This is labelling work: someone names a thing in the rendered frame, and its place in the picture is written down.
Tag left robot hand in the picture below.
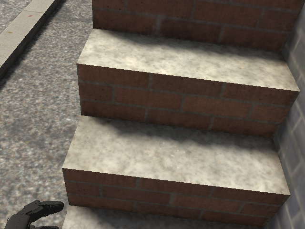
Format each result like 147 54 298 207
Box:
4 199 64 229

